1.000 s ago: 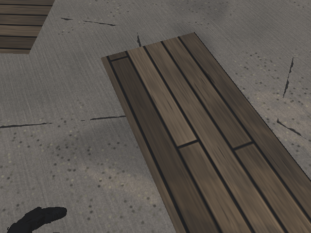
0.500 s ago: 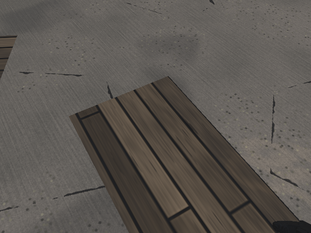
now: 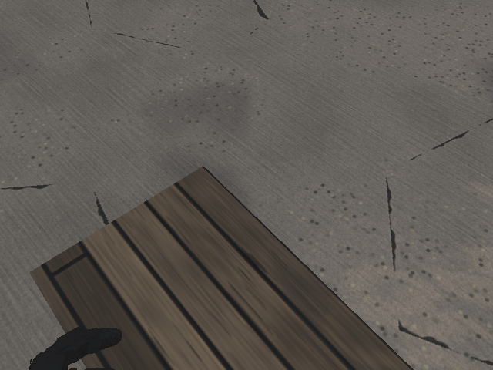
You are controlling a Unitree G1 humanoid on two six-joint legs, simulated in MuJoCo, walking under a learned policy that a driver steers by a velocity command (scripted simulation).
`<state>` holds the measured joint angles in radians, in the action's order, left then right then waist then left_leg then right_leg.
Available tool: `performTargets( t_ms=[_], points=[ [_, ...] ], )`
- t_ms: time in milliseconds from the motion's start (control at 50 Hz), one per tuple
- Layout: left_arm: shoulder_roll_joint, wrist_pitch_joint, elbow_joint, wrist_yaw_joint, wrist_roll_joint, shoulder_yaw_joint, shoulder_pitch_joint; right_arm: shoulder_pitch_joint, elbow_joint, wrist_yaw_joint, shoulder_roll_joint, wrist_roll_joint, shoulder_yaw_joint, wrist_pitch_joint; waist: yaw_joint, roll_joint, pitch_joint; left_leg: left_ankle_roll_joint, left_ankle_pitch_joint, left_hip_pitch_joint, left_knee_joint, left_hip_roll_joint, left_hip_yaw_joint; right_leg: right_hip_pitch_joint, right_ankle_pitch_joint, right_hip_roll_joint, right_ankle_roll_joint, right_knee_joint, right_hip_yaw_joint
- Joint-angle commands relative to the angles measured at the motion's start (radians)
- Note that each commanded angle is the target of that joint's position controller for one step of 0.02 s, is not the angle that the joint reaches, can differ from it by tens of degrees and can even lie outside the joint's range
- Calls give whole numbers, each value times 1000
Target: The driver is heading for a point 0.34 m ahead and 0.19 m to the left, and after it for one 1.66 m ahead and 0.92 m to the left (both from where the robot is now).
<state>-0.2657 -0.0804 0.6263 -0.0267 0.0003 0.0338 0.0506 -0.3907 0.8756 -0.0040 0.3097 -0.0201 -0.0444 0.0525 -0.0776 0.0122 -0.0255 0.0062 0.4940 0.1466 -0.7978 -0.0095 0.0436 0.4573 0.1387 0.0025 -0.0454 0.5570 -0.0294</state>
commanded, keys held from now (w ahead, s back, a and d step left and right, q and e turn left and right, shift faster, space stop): w+q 1.00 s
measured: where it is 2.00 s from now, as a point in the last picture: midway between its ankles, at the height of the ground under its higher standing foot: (90, 232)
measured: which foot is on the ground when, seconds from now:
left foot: up 0.00-0.48, down 0.50-0.98, up 1.00-1.00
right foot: down 0.00-0.50, up 0.52-0.94, down 0.96-1.00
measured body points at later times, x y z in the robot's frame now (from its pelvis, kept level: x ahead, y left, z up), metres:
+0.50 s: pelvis +0.27 +0.04 -0.01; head +0.30 +0.06 +0.44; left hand +0.21 +0.33 -0.14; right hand +0.54 -0.14 -0.09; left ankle +0.36 +0.15 -0.73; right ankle +0.10 -0.10 -0.71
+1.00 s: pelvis +0.54 +0.09 +0.00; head +0.56 +0.10 +0.45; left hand +0.59 +0.42 -0.07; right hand +0.74 -0.14 -0.12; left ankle +0.36 +0.15 -0.71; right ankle +0.68 +0.04 -0.73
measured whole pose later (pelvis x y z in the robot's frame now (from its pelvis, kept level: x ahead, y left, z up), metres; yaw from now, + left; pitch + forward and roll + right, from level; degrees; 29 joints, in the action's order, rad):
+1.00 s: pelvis +0.54 +0.09 +0.00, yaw +33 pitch +2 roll -1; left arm -0.27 -0.12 0.70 -0.02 0.00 0.05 0.07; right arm -0.37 0.73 0.02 0.31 -0.02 -0.08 0.02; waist -0.06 0.02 0.00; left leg 0.04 0.50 0.16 -0.72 0.08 0.23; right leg 0.45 0.12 0.03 0.00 0.54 0.03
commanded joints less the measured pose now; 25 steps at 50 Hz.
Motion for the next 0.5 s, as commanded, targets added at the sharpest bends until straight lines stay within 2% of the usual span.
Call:
performTargets(
  t_ms=[20,40,60,80,100,120,140,200,260,300,360,400,420,440,460,480,500],
  points=[
    [-159,1,27,11,6,57,313,58,-111,-4,147,-27,-27,41,181,-155,169,31,-30,632,-452,-38,78,-655,237,-358,-186,-264,524],
    [-136,-3,26,9,0,49,253,89,-114,-1,131,-20,-26,38,148,-97,113,23,-113,595,-418,-76,62,-542,146,-316,-167,-293,425],
    [-109,-8,29,6,-5,42,209,99,-114,0,118,-8,-29,30,122,-88,61,14,-170,570,-376,-97,61,-456,80,-282,-159,-330,346],
    [-95,-20,35,3,-13,39,198,83,-105,-2,103,-5,-30,21,102,-113,44,10,-206,501,-357,-117,75,-384,-62,-256,-140,-345,268],
    [-101,-26,45,4,-14,44,175,52,-102,-2,75,-10,-27,9,71,-135,57,-3,-230,481,-347,-119,67,-364,-63,-259,-154,-374,237],
    [-96,-34,56,5,-11,47,166,55,-98,0,64,-11,-27,-2,66,-110,43,-11,-246,477,-341,-124,68,-332,-90,-253,-158,-400,198],
    [-104,-39,65,9,-17,50,163,66,-104,2,58,-11,-28,-11,61,-89,27,-18,-281,496,-330,-122,76,-316,-106,-257,-160,-420,162],
    [-123,-41,100,19,-20,58,179,138,-131,-1,43,-3,-26,-15,74,-65,-11,-34,-407,559,-195,-121,88,-339,-197,-249,-156,-436,57],
    [-141,-36,119,29,-14,61,191,221,-155,-19,27,-1,-19,-7,104,-51,-28,-21,-556,527,-14,-103,33,-356,-233,-219,-121,-444,-50],
    [-159,-28,141,34,-8,66,229,296,-187,-31,10,1,-10,-5,136,-38,-51,-7,-586,527,68,-97,-6,-394,-241,-236,-117,-446,-82],
    [-175,-6,174,38,5,72,280,379,-238,-49,8,-1,-6,-5,162,-36,-76,22,-536,573,147,-85,-43,-512,-304,-268,-107,-403,-115],
    [-188,12,183,41,12,76,283,396,-266,-61,18,-2,-11,-6,149,-51,-67,50,-452,555,175,-59,-81,-573,-462,-284,-91,-338,-139],
    [-203,20,181,45,14,80,274,383,-274,-65,32,-2,-18,-8,130,-70,-42,69,-401,506,178,-29,-112,-591,-629,-284,-79,-281,-154],
    [-220,28,178,51,16,85,267,346,-275,-66,50,-1,-29,-12,102,-94,-4,89,-345,437,170,7,-143,-603,-804,-284,-68,-201,-165],
    [-231,37,174,56,17,87,257,261,-260,-64,81,-3,-47,-16,50,-107,49,114,-304,325,169,47,-164,-594,-928,-276,-56,-70,-177],
    [-233,42,168,61,21,85,236,110,-226,-53,129,-5,-76,-18,-38,-91,126,152,-352,105,236,83,-160,-510,-904,-244,-27,130,-199],
    [-204,34,151,65,5,71,247,-44,-193,-31,210,-5,-109,-30,-101,5,218,209,-369,-205,267,-20,32,-266,-586,-200,16,426,-197]
  ],
)
Keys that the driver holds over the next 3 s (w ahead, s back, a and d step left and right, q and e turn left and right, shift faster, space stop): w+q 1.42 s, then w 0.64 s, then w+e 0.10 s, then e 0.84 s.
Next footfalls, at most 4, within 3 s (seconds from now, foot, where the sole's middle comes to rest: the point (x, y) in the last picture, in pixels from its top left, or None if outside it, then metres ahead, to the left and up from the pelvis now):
0.50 left None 0.40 0.16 -0.76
0.96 right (223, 281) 0.72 0.06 -0.76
1.50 left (92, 278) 0.76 0.45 -0.76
2.04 right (71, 184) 1.13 0.57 -0.76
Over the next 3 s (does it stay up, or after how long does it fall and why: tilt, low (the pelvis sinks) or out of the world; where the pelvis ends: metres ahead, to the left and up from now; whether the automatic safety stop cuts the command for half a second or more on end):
stays up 1.11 0.67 0.01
